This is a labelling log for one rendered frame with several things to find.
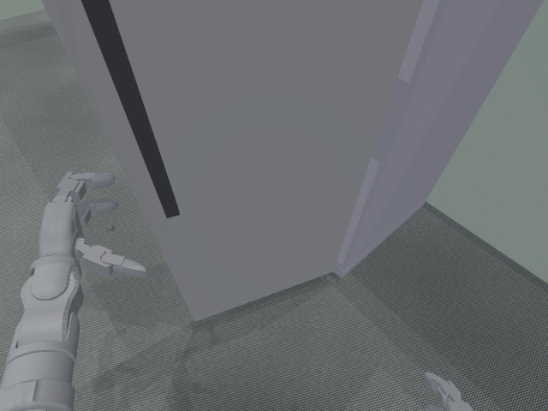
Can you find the left robot hand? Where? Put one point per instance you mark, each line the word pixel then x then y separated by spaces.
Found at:
pixel 64 218

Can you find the right robot hand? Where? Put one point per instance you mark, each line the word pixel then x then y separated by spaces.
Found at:
pixel 448 395

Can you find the handle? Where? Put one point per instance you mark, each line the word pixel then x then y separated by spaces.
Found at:
pixel 105 29

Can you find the left robot forearm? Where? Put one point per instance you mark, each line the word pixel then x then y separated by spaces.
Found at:
pixel 39 368

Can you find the fridge door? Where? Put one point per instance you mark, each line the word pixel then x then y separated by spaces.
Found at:
pixel 265 113

